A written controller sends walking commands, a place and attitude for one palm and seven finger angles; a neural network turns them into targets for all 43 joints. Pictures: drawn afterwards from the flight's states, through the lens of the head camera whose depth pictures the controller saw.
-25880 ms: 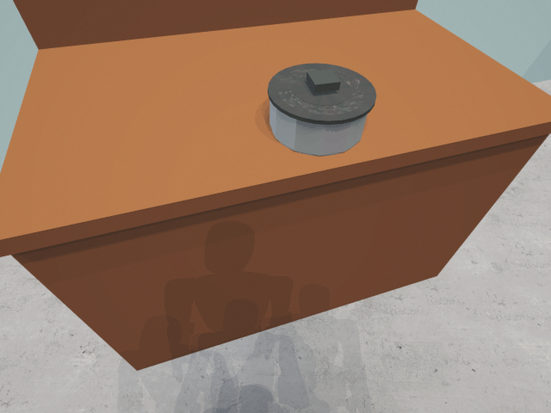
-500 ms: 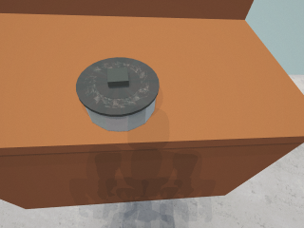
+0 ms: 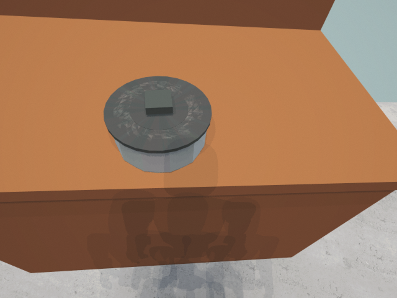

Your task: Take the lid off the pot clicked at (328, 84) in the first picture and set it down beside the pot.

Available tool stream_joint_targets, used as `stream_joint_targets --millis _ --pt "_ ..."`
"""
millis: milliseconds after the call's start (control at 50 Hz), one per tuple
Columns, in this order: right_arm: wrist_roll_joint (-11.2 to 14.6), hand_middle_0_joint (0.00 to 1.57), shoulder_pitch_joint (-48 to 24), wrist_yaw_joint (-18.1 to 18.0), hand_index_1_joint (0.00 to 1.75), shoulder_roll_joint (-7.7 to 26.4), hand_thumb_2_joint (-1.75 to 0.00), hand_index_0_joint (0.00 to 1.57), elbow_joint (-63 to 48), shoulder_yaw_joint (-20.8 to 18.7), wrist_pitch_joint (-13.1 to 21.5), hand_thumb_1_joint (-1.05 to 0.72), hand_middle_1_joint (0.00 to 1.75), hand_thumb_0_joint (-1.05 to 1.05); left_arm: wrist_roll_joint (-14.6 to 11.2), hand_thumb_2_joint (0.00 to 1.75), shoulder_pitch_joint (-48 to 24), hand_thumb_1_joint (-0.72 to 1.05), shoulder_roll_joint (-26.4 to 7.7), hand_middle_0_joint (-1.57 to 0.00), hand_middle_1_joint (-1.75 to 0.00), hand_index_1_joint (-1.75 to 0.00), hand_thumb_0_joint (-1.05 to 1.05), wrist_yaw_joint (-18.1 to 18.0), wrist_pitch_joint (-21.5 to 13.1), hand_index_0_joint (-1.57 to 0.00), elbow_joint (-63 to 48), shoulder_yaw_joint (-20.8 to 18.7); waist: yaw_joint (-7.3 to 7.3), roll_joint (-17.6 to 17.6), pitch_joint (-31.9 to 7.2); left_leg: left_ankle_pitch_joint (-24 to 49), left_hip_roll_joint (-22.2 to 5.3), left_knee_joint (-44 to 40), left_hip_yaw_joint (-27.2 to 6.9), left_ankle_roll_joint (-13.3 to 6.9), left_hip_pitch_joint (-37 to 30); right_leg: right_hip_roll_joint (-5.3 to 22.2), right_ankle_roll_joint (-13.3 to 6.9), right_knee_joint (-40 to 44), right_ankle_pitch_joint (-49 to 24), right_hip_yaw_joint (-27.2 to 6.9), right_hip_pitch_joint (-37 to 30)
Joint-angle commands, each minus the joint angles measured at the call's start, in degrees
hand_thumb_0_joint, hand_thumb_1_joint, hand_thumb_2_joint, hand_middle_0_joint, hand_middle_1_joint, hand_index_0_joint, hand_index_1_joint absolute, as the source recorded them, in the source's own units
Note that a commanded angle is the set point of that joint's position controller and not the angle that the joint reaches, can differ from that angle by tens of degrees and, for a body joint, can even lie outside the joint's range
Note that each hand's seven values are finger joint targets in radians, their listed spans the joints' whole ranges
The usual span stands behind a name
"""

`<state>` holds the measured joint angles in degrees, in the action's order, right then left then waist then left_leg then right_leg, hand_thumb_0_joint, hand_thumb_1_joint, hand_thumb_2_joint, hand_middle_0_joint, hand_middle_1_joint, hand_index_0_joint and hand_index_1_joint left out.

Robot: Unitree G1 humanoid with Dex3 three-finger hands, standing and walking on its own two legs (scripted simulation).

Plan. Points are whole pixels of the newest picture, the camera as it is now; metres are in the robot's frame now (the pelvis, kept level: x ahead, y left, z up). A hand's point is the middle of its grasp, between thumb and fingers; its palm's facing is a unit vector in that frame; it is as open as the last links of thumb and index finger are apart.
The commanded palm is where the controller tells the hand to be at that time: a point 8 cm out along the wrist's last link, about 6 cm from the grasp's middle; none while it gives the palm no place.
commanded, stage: look again from close up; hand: left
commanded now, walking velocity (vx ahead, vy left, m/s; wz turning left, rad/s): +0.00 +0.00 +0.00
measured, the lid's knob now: (158, 101) +0.44 +0.12 +0.15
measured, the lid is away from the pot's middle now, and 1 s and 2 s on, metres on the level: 0.00 0.00 0.00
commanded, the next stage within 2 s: lift the closed hand beside the body in 0.54 s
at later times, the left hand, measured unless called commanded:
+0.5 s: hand out of the picture -0.01 +0.17 -0.19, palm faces +0.02 -0.99 -0.15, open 7.4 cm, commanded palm none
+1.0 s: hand out of the picture +0.11 +0.18 -0.01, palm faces +0.22 -0.94 -0.25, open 5.0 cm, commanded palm +0.06 +0.23 +0.03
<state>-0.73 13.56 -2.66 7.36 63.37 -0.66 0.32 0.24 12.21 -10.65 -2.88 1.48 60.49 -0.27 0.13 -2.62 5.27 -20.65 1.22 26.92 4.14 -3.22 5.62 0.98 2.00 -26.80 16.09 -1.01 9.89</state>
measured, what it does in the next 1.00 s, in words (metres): stands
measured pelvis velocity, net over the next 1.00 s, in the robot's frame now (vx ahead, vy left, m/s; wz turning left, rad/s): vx -0.03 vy -0.02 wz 0.03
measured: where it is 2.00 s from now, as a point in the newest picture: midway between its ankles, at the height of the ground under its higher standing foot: outside the picture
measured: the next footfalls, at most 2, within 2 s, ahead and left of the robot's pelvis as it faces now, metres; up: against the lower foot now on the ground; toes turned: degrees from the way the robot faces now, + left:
none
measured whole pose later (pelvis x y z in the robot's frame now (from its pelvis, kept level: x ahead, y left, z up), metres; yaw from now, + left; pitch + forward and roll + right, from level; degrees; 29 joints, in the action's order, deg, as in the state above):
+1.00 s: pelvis -0.03 -0.02 +0.00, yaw +2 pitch -2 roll +0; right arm 1.0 8.0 -0.1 10.3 35.3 -1.3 10.7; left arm -0.1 33.5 -11.9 -4.1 -1.1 -2.7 -2.8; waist -1.8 0.0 -2.2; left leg -17.5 0.6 27.4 2.2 -1.5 8.0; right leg 0.9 0.2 -26.9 13.6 2.4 11.3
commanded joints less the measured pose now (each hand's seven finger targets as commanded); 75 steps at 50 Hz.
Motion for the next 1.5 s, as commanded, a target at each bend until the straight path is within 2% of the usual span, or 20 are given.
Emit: stream_joint_targets --millis 0,600,620,640,660,680,700,720,760,820,860,900,940,980,1020,1100,1140,1220,1380,1480 --pt "0.2 0.2 3.9 -0.1 0.3 6.3 -0.9 0.2 -1.5 -0.9 1.0 -0.9 0.3 0.0 -0.2 0.9 4.0 0.9 -4.8 -0.2 -0.3 -0.3 0.0 -0.1 -1.1 -0.2 -1.4 -1.2 -0.41 3.5 -3.1 26.3 -8.4 -4.5 -6.2 0.3 -0.4 4.9 -3.5 1.6 -18.4 -2.5 -1.2" --pt "0.4 0.2 5.9 -0.1 0.3 4.6 -0.9 0.2 0.3 -0.4 1.3 -0.9 0.3 0.0 -0.1 0.9 7.7 0.9 -2.7 -0.2 -0.3 -0.3 0.0 -0.3 -1.1 -0.2 1.3 -0.5 -0.57 3.5 -1.4 22.6 -8.4 -6.1 -6.5 -0.1 1.2 4.2 -2.8 3.2 -13.6 -2.4 0.0" --pt "1.2 0.2 2.5 0.1 0.3 9.4 -0.9 0.2 -3.6 -0.6 2.0 -0.9 0.3 0.0 1.1 0.9 10.2 0.9 -4.3 -0.2 -0.3 -0.3 0.0 -2.2 -3.0 -0.2 3.3 -0.3 -0.69 11.2 -5.3 48.3 -9.3 2.6 -5.4 2.8 0.2 5.8 -2.3 -0.2 -29.6 -2.5 0.6" --pt "4.0 0.2 2.7 1.2 0.3 14.8 -0.9 0.2 -22.7 0.1 13.4 -0.9 0.3 0.0 -4.9 0.9 -26.7 0.9 -17.1 -0.24 -0.35 -0.35 0.0 -3.2 -10.4 -0.24 -74.7 -2.1 -2.14 21.3 -31.1 51.1 -4.3 -5.0 -10.2 7.5 -10.1 1.6 -3.6 -3.7 -21.3 1.5 -4.9" --pt "4.0 0.2 -1.5 -0.9 0.3 9.7 -0.9 0.2 -19.9 0.3 17.7 -0.9 0.3 0.0 -1.0 0.9 -3.7 0.9 -13.3 -0.29 -0.4 -0.4 0.0 -5.5 -3.8 -0.29 -64.5 -1.7 -2.88 28.2 -28.8 57.0 -8.1 -5.0 -9.0 9.9 -9.5 1.6 -5.3 -6.2 -7.9 2.4 -0.6" --pt "3.7 0.2 -1.2 -1.1 0.3 10.5 -0.9 0.2 -14.6 0.1 19.0 -0.9 0.3 0.0 -0.7 0.9 0.8 0.9 -6.8 -0.33 -0.44 -0.44 0.0 -6.1 0.1 -0.33 -55.9 0.1 -2.42 23.9 -23.6 53.6 -7.0 -4.8 -8.9 11.1 -5.4 1.7 -4.2 -5.0 -7.1 3.2 0.5" --pt "5.5 0.2 -2.8 0.6 0.3 8.9 -0.9 0.2 -17.4 -0.2 19.5 -0.9 0.3 0.0 -2.3 0.9 11.6 0.9 2.6 -0.38 -0.49 -0.49 0.0 -6.5 4.5 -0.38 -54.2 6.3 -1.68 17.6 -16.3 48.8 -6.7 -5.9 -9.1 9.8 -4.2 0.9 -3.3 -3.0 -5.1 5.0 2.6" --pt "3.9 0.2 -2.3 1.9 0.3 9.9 -0.9 0.2 -19.5 0.4 20.7 -0.9 0.3 0.0 -2.0 0.9 9.8 0.9 7.1 -0.42 -0.54 -0.54 0.0 -6.1 3.8 -0.42 -58.7 12.0 -0.45 9.4 -10.0 42.3 -5.9 -6.6 -8.9 7.7 -2.8 0.2 -3.2 -0.7 -6.5 5.6 2.4" --pt "1.9 0.2 -3.5 3.3 0.3 10.9 -0.9 0.2 -20.6 -1.2 20.3 -0.9 0.3 0.0 0.5 0.9 20.4 0.9 7.3 -0.51 -0.64 -0.64 0.0 -5.5 2.7 -0.51 -49.5 10.6 -1.58 -2.0 -4.0 37.0 -5.6 -5.7 -8.8 5.4 3.3 0.0 -3.4 1.7 -9.2 7.3 2.0" --pt "1.4 0.2 -6.8 4.6 0.3 11.5 -0.9 0.2 -25.7 -3.9 15.4 -0.9 0.3 0.0 1.3 0.9 34.2 0.9 -2.2 -0.64 -0.78 -0.78 0.0 -3.3 0.6 -0.64 -49.6 -2.1 -4.72 -10.4 -2.6 34.3 -5.0 -4.3 -7.1 5.1 9.4 -0.1 -3.6 1.4 -15.4 7.0 -1.3" --pt "1.8 0.2 -9.9 4.2 0.3 11.2 -0.9 0.2 -31.7 -3.9 13.5 -0.9 0.3 0.0 0.8 0.9 32.3 0.9 -7.9 -0.73 -0.88 -0.88 0.0 -2.1 -2.7 -0.73 -60.0 -8.4 -5.44 -9.1 -3.6 25.6 -3.8 -5.4 -5.4 5.4 10.8 -0.5 -3.6 1.3 -11.3 6.5 -2.2" --pt "2.3 0.2 -11.7 3.1 0.3 10.7 -0.9 0.2 -35.6 -3.4 12.5 -0.9 0.3 0.0 -0.5 0.9 26.5 0.9 -12.6 -0.82 -0.97 -0.97 0.0 -2.2 -5.8 -0.82 -71.0 -13.0 -4.89 -0.4 -4.0 15.6 -3.2 -6.1 -3.8 4.5 10.1 0.1 -3.5 3.3 -7.2 5.2 -2.0" --pt "2.2 0.2 -10.7 1.9 0.3 9.2 -0.9 0.2 -37.9 -1.7 12.6 -0.9 0.3 0.0 -1.0 0.9 19.5 0.9 -10.8 -0.9 -1.07 -1.07 0.0 -2.1 -7.7 -0.9 -79.7 -10.4 -3.26 9.5 -3.7 9.3 -2.3 -6.6 -3.4 3.6 9.0 0.0 -3.4 4.4 -4.1 3.9 -0.3" --pt "1.7 0.2 -8.8 1.2 0.3 8.6 -0.9 0.2 -38.5 -1.0 12.7 -0.9 0.3 0.0 -1.0 0.9 17.7 0.9 -8.6 -0.99 -1.16 -1.16 0.0 -2.2 -8.2 -0.99 -82.1 -8.0 -1.96 13.2 -3.4 7.9 -1.9 -5.9 -3.1 3.1 7.1 -0.3 -3.3 5.5 -3.5 3.6 1.2" --pt "1.4 0.2 -7.9 0.7 0.3 9.2 -0.9 0.2 -39.2 -1.0 12.4 -0.9 0.3 0.0 -1.4 0.9 16.2 0.9 -7.2 -1.08 -1.26 -1.26 0.0 -2.0 -8.4 -1.08 -82.6 -6.5 -0.45 9.2 -2.7 5.6 -1.5 -4.4 -3.0 2.5 6.5 -0.6 -2.8 7.2 -1.3 3.7 3.6" --pt "1.1 0.2 -7.5 -0.2 0.3 9.7 -0.9 0.2 -40.0 -1.6 12.4 -0.9 0.3 0.0 -2.1 0.9 19.5 0.9 -10.2 -1.26 -1.45 -1.45 0.0 -1.9 -9.3 -1.26 -84.8 -10.7 -1.01 2.9 -5.4 5.9 -0.8 -2.3 -2.0 1.6 3.8 -0.4 -2.1 10.0 1.8 2.8 3.7" --pt "0.9 0.2 -8.4 -0.6 0.3 9.4 -0.9 0.2 -40.1 -1.4 12.4 -0.9 0.3 0.0 -2.3 0.9 19.9 0.9 -11.5 -1.3 -1.5 -1.5 0.0 -1.9 -9.8 -1.3 -87.6 -12.0 -1.81 2.1 -5.3 7.5 -0.6 -2.2 -1.7 1.4 3.6 0.0 -2.1 10.9 1.5 1.9 2.5" --pt "0.5 0.2 -10.0 -0.6 0.3 8.6 -0.9 0.2 -39.5 -0.8 13.8 -0.9 0.3 0.0 -2.0 0.9 22.3 0.9 -12.8 -1.3 -1.5 -1.5 0.0 -2.5 -10.7 -1.3 -92.8 -14.3 -3.0 8.0 -7.2 10.3 -0.7 -2.5 -1.9 1.6 2.8 0.4 -2.4 10.0 -1.6 2.1 -0.1" --pt "0.8 0.2 -11.9 -0.9 0.3 8.4 -0.9 0.2 -37.5 -1.8 14.4 -0.9 0.3 0.0 -1.6 0.9 29.2 0.9 -14.0 -1.3 -1.5 -1.5 0.0 -2.4 -11.4 -1.3 -92.7 -17.8 -4.43 1.3 -5.0 14.3 -1.5 -3.0 -1.9 1.1 2.6 0.4 -1.6 10.0 -5.0 1.8 -1.2" --pt "1.0 0.2 -12.1 -1.4 0.3 8.5 -0.9 0.2 -36.9 -2.2 15.1 -0.9 0.3 0.0 -1.4 0.9 29.7 0.9 -15.9 -1.3 -1.5 -1.5 0.0 -3.1 -12.7 -1.3 -95.7 -20.7 -4.96 3.6 -7.4 15.3 -1.7 -3.0 -1.5 1.0 0.9 0.7 -1.5 9.5 -6.1 1.5 -2.1"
